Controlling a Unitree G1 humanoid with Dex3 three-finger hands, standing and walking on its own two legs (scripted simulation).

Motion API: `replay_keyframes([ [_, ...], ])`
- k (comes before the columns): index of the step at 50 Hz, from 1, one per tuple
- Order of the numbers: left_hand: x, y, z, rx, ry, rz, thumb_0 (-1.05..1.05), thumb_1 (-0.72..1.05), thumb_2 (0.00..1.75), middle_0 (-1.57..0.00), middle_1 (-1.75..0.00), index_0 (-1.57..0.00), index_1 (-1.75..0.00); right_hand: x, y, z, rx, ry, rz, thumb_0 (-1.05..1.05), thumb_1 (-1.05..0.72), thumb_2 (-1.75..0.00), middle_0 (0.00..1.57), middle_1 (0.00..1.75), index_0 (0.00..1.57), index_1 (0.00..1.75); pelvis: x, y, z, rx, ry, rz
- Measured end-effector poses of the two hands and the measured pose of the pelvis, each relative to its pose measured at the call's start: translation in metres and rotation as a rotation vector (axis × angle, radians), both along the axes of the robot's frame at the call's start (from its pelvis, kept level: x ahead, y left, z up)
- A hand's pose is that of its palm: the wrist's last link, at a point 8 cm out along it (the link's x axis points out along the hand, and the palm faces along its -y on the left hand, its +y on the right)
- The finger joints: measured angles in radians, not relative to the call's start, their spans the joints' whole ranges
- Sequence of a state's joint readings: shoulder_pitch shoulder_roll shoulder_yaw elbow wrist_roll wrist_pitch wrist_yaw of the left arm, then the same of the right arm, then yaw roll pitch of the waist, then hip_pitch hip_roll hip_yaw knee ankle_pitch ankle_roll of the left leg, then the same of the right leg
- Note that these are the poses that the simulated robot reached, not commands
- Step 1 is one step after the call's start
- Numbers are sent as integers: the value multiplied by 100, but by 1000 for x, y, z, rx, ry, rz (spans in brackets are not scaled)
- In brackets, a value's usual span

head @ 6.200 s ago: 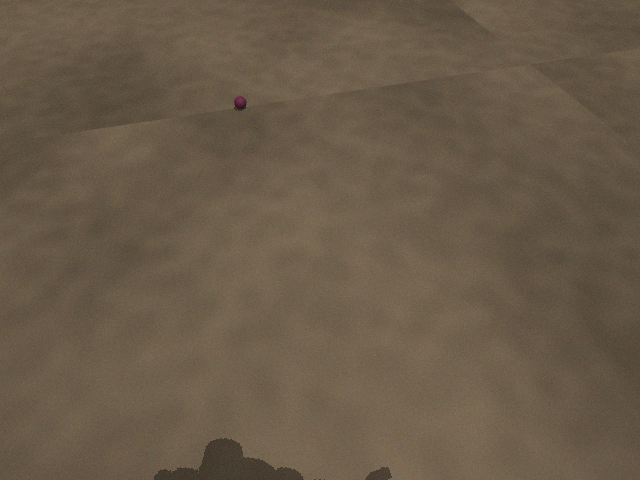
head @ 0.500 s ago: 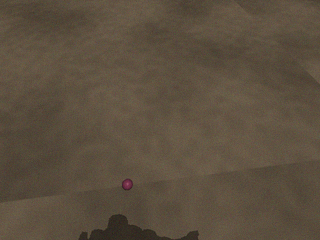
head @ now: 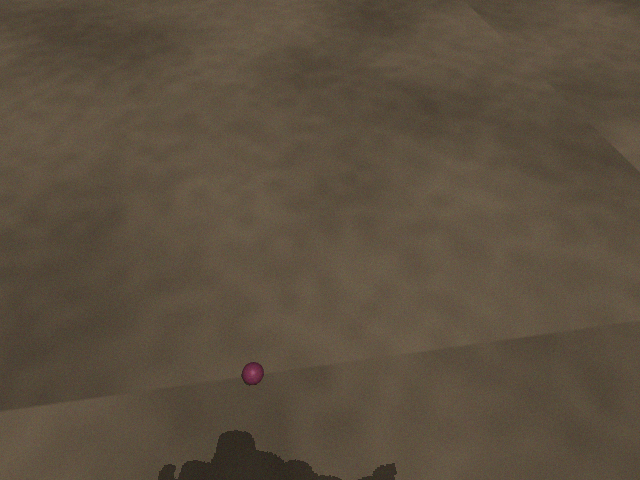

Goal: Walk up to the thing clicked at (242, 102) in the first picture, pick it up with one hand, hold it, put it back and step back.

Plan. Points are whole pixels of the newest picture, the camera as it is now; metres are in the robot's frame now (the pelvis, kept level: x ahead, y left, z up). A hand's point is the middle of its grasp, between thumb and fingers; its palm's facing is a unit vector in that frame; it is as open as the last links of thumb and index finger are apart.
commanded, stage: stand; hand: left
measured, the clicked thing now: (253, 373) +0.52 +0.22 -0.75
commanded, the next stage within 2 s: none
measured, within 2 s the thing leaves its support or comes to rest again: neither
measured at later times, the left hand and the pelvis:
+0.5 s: hand out of the picture +0.10 +0.24 -0.15, palm faces -0.02 -0.94 -0.35, open 7.4 cm; pelvis +0.02 -0.01 +0.00, yaw +0 degrees
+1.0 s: hand out of the picture +0.11 +0.24 -0.15, palm faces -0.03 -0.94 -0.35, open 7.4 cm; pelvis +0.03 -0.01 +0.00, yaw +0 degrees
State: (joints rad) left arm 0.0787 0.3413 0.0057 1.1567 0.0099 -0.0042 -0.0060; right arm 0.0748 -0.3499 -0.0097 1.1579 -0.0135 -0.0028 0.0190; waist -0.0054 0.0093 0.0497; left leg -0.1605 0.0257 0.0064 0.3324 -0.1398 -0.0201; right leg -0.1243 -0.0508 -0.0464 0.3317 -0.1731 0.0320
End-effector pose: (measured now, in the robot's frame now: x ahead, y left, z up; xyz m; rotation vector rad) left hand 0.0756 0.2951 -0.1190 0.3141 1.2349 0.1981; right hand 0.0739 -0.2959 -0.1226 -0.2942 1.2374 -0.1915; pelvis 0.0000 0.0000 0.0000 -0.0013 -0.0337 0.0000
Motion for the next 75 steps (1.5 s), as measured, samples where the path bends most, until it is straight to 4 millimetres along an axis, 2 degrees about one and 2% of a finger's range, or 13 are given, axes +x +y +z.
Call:
replay_keyframes([
  [14, 0, -3, 1, 9, 26, 7, 1, 90, 90, -21, -30, -20, -30, 17, -7, 1, -4, -8, 14, 0, -90, -90, 20, 30, 21, 30, 13, -6, 0, 3, 9, 1],
  [26, 18, -10, 3, 9, 4, -1, 1, 90, 89, -21, -30, -20, -30, 26, -13, 1, -8, -14, 10, 0, -90, -90, 20, 30, 20, 30, 22, -11, 1, 2, 8, -3],
  [38, 28, -13, 4, 10, -10, -6, 1, 90, 89, -21, -30, -20, -30, 28, -16, 1, -8, -11, 6, 0, -90, -90, 20, 30, 20, 30, 26, -14, 1, 2, 5, -4],
  [75, 17, -9, 2, 13, 8, -4, 1, 90, 89, -21, -30, -20, -30, 24, -14, 3, -12, -10, 12, 0, -90, -90, 20, 30, 21, 30, 25, -12, 1, 2, -1, -6],
])
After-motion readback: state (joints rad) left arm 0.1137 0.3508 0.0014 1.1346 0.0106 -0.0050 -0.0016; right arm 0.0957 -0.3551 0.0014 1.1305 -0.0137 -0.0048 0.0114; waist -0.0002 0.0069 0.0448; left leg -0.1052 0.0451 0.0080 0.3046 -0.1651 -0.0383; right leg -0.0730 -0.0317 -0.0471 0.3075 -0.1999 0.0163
